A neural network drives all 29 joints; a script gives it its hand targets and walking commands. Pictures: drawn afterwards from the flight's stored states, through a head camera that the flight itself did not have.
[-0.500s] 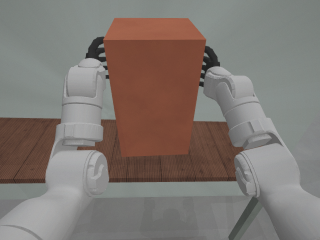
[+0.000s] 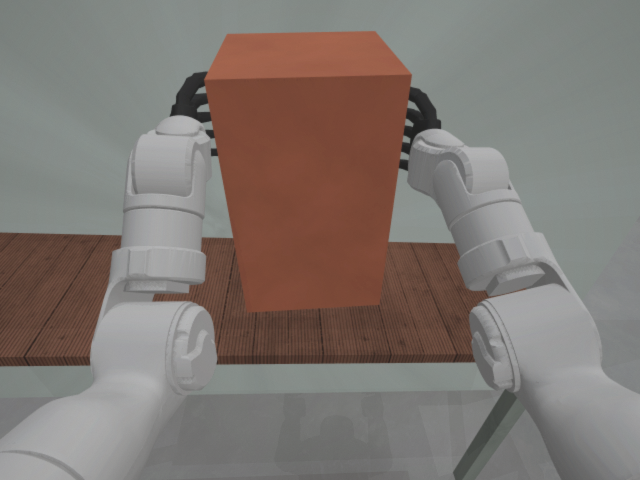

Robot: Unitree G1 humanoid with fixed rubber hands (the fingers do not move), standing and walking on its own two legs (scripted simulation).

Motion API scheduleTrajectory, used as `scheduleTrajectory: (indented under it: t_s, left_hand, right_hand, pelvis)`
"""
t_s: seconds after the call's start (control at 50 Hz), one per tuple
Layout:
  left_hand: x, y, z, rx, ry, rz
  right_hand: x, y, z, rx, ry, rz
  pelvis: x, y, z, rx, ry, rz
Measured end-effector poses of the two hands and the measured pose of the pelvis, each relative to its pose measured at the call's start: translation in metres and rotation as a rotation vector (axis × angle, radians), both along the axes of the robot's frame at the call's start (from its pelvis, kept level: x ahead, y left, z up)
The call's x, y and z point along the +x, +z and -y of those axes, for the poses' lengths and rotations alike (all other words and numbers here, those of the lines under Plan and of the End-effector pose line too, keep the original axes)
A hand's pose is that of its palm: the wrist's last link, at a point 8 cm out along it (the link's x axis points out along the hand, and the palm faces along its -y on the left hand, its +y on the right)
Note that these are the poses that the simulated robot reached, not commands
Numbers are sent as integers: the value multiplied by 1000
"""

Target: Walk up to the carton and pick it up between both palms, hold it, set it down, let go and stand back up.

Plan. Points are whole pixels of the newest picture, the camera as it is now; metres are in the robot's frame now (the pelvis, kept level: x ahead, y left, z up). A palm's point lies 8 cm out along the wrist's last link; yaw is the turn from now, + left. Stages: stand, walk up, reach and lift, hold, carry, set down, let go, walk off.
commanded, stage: hold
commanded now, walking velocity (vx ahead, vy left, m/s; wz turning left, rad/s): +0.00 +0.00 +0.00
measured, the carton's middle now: (308, 178) +0.39 +0.01 +0.24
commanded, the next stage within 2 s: none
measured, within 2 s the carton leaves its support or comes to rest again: neither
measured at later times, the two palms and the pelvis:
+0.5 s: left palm (189, 131) +0.37 +0.14 +0.31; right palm (428, 148) +0.37 -0.12 +0.30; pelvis +0.00 +0.00 +0.00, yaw +0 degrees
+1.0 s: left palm (184, 140) +0.37 +0.15 +0.30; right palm (419, 155) +0.37 -0.12 +0.29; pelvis +0.00 +0.00 +0.00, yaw +1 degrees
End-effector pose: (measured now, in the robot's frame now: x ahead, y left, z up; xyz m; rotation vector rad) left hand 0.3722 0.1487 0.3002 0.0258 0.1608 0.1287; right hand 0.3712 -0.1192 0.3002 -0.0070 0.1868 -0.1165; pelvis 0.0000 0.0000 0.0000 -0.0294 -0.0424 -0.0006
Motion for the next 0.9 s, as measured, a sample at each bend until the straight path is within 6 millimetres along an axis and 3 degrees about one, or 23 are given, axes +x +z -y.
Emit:
scheduleTrajectory:
  t_s: [0.28,0.62,0.9]
  left_hand:
    - [-6,-3,-1,0,8,6]
    - [-3,10,7,8,6,6]
    - [-3,-1,-3,-4,18,9]
  right_hand:
    - [-4,-4,-1,-6,9,4]
    - [-2,4,7,17,3,3]
    - [0,-7,-3,-13,21,2]
  pelvis:
    - [2,0,-1,-1,3,17]
    - [-1,0,1,3,-6,1]
    - [4,0,4,-1,14,15]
